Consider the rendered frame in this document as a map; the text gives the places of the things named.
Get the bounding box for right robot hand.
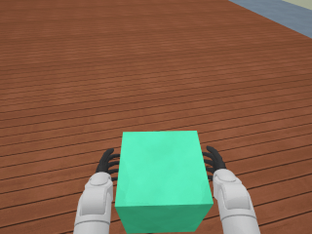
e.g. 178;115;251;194
202;145;227;181

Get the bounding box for robot left forearm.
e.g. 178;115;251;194
73;172;113;234

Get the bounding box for left robot hand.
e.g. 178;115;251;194
95;147;121;181

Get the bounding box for robot right forearm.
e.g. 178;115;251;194
213;169;260;234

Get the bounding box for carton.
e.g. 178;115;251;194
114;131;214;234

